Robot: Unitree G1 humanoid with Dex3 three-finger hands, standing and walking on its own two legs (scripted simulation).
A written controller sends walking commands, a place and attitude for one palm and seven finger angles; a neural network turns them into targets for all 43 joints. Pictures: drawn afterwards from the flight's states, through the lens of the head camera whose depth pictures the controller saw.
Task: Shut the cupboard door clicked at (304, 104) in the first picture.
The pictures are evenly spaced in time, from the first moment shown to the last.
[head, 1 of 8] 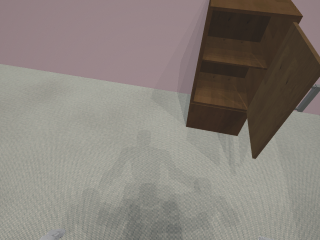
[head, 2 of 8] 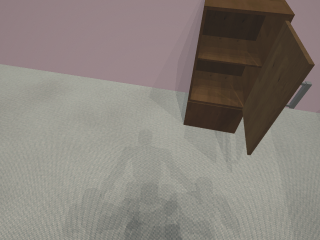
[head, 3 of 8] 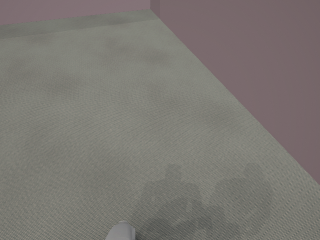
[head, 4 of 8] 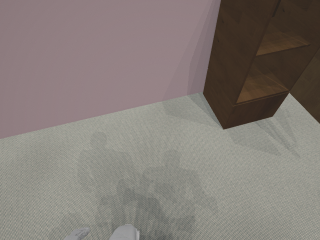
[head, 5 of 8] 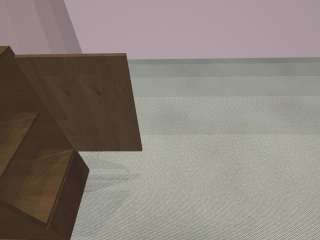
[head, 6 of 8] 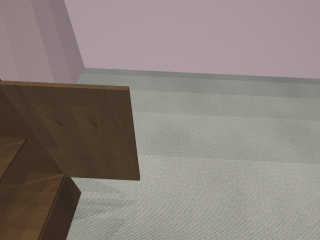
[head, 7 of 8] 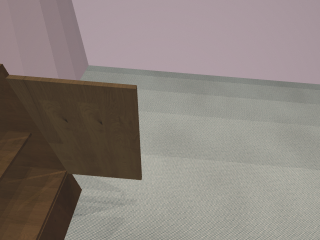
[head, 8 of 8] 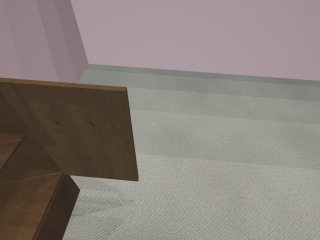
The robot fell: no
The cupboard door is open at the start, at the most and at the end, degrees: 90 90 90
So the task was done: no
